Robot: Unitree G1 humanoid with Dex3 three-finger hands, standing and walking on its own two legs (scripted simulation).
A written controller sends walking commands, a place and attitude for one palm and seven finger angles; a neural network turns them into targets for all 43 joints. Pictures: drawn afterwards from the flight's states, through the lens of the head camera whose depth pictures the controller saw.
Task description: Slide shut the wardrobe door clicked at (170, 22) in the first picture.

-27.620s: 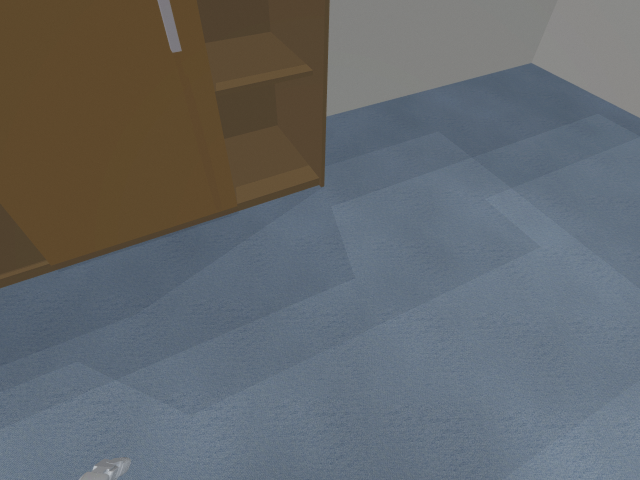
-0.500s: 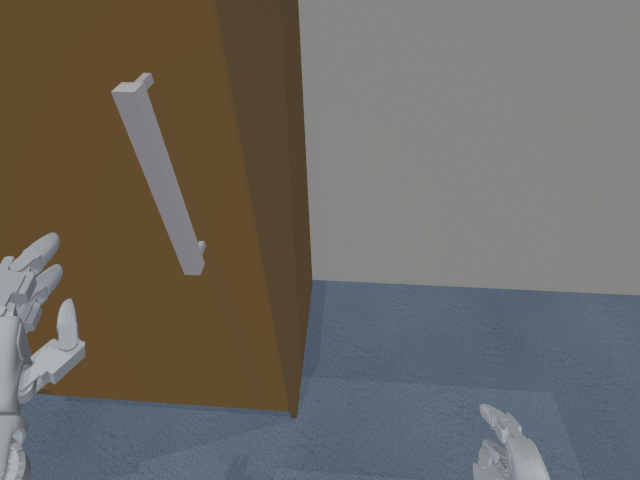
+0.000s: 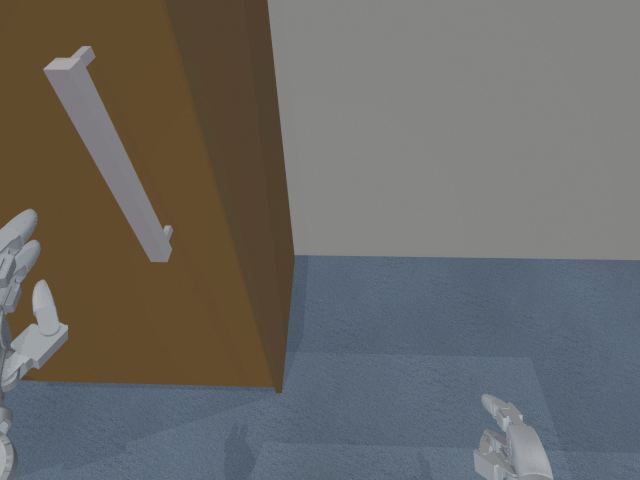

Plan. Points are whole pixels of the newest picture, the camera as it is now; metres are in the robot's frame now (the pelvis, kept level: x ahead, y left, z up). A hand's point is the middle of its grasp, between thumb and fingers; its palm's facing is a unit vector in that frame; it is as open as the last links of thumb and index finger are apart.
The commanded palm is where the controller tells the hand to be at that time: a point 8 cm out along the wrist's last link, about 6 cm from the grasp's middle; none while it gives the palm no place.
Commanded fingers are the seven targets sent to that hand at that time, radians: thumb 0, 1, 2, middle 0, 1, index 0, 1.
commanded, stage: step back with the hand held close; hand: left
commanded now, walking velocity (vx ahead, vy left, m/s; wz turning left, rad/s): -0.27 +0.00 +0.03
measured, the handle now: (129, 171) +0.45 +0.32 +0.14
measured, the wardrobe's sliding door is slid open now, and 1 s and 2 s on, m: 0.00 0.00 0.00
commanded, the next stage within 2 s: stop stepping back and stand still in 1.08 s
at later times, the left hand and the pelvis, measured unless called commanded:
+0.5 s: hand out of the picture +0.14 +0.33 +0.15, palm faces +0.39 -0.79 -0.47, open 7.4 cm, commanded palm +0.08 +0.37 +0.17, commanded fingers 0.00 0.90 0.90 -0.20 -0.30 -0.20 -0.30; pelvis -0.06 +0.07 -0.01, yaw +1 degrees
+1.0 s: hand out of the picture +0.03 +0.45 +0.16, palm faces +0.46 -0.81 -0.37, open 7.4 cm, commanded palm -0.03 +0.47 +0.17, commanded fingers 0.00 0.90 0.90 -0.20 -0.30 -0.20 -0.30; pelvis -0.16 +0.17 -0.03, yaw +1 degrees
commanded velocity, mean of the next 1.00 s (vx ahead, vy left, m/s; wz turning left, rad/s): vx -0.32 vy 0.00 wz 0.02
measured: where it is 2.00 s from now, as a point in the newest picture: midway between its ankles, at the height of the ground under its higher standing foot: outside the picture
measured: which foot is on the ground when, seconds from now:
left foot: down 0.00-0.96, up 0.98-1.00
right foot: down 0.00-0.86, up 0.88-0.98, down 1.00-1.00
